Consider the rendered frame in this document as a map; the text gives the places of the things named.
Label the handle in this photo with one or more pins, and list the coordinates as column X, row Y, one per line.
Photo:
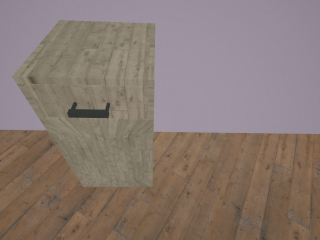
column 88, row 113

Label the drawer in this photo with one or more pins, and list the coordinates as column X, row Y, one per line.
column 126, row 102

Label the cabinet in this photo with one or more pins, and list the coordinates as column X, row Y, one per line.
column 102, row 152

